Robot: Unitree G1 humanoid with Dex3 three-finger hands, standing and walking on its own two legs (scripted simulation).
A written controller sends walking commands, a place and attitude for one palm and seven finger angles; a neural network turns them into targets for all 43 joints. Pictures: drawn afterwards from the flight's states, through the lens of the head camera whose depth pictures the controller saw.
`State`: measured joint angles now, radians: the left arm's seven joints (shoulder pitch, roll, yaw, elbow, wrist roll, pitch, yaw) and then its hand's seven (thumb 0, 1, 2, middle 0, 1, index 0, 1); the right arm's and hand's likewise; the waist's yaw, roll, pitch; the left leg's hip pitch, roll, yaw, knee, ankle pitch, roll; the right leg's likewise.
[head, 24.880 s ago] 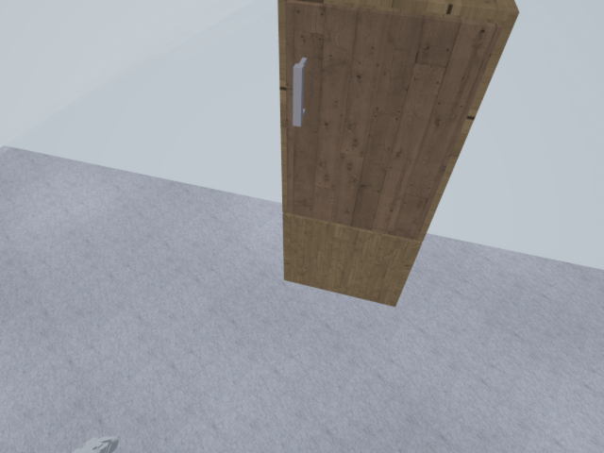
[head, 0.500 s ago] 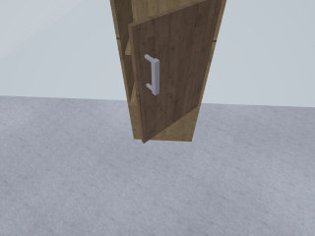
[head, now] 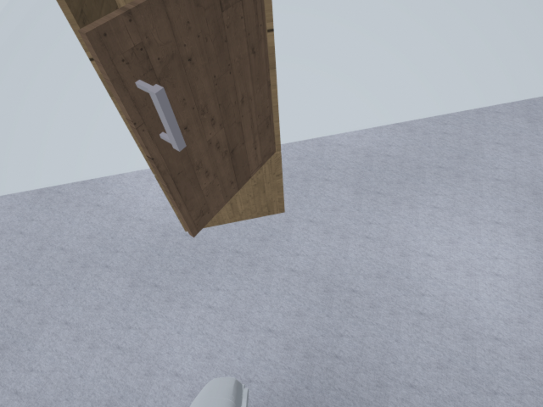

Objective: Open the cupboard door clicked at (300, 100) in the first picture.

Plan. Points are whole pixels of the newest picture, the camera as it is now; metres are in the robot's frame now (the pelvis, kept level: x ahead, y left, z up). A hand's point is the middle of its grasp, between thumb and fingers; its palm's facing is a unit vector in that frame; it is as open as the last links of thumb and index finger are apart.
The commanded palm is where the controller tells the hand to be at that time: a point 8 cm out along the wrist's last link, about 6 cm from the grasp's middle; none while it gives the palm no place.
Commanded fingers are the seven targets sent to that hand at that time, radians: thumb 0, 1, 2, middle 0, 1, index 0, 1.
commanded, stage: walk to a spot facing it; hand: left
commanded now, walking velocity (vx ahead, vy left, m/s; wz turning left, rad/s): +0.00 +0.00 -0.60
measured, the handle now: (161, 116) +0.57 +0.25 +0.07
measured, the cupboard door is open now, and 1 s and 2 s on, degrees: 43 43 43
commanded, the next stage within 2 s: none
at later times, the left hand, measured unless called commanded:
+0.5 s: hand out of the picture +0.11 +0.24 -0.18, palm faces -0.19 -0.95 -0.23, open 7.4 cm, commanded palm none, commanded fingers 0.00 0.90 0.90 -0.20 -0.30 -0.20 -0.30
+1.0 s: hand (238, 348) +0.22 +0.09 -0.16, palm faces -0.59 -0.77 -0.24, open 7.4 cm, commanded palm none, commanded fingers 0.00 0.90 0.90 -0.20 -0.30 -0.20 -0.30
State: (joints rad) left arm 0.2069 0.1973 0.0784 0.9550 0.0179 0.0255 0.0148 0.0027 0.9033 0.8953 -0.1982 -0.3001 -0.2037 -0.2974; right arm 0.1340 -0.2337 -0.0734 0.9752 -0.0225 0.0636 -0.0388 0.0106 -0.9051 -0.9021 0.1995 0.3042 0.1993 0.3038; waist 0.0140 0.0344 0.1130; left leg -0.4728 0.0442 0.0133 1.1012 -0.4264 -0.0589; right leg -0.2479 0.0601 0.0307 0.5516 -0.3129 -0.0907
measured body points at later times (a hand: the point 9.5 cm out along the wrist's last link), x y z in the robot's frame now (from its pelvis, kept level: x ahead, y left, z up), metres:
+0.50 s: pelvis +0.02 +0.04 +0.00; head +0.08 +0.04 +0.44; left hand +0.12 +0.29 -0.16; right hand +0.08 -0.22 -0.13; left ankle +0.04 +0.17 -0.74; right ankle -0.04 -0.07 -0.69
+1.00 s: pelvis +0.02 +0.00 +0.00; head +0.07 -0.04 +0.44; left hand +0.25 +0.13 -0.14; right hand -0.09 -0.25 -0.14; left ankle +0.09 +0.12 -0.69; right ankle -0.02 -0.10 -0.74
